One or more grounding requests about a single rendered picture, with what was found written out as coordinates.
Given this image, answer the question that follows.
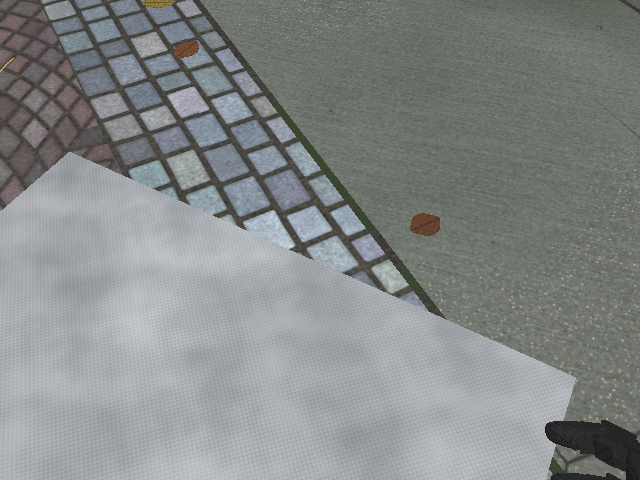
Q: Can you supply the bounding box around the right robot hand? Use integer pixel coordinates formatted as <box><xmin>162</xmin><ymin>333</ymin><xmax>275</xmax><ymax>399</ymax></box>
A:
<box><xmin>545</xmin><ymin>420</ymin><xmax>640</xmax><ymax>480</ymax></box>

